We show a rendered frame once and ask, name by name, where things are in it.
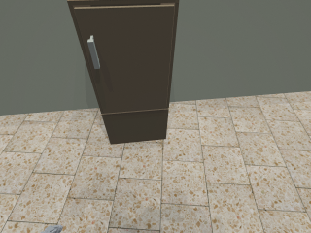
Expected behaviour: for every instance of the handle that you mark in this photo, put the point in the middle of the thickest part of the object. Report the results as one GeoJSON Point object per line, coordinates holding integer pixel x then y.
{"type": "Point", "coordinates": [93, 52]}

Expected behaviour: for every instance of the cupboard door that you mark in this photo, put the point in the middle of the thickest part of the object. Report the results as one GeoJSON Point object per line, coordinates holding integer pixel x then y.
{"type": "Point", "coordinates": [133, 45]}

